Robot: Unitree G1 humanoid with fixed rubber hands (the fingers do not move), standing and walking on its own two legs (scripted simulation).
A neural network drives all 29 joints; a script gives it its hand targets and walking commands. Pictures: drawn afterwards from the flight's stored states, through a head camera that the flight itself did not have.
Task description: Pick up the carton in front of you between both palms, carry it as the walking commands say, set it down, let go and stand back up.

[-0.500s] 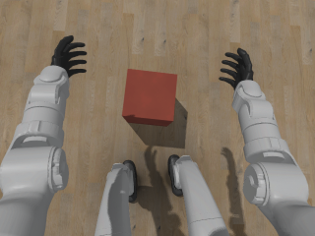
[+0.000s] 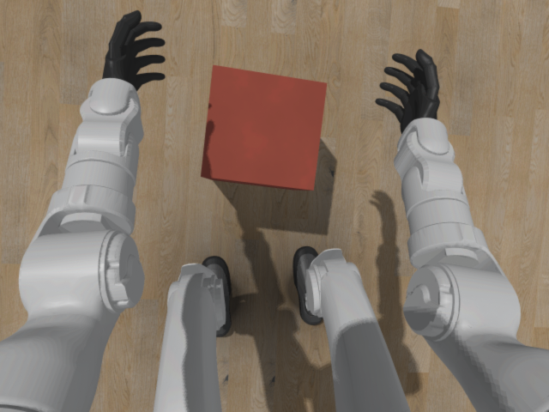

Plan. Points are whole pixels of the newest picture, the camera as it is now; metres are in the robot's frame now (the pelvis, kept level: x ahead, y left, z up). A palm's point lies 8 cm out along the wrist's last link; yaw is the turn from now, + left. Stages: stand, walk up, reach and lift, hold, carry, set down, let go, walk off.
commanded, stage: reach and lift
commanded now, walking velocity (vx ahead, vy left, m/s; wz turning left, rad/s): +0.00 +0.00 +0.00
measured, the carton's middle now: (260, 139) +0.48 -0.02 -0.45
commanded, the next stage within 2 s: none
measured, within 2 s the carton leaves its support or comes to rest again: leaves its support in 1.40 s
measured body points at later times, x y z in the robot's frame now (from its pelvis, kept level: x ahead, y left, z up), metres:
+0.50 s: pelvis -0.06 -0.01 -0.18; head +0.31 +0.00 +0.07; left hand +0.53 +0.16 -0.36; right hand +0.46 -0.21 -0.36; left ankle +0.06 +0.11 -0.54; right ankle +0.07 -0.13 -0.54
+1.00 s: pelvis -0.05 -0.01 -0.20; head +0.32 +0.00 +0.05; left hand +0.53 +0.14 -0.39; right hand +0.48 -0.20 -0.38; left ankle +0.06 +0.11 -0.54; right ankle +0.07 -0.13 -0.54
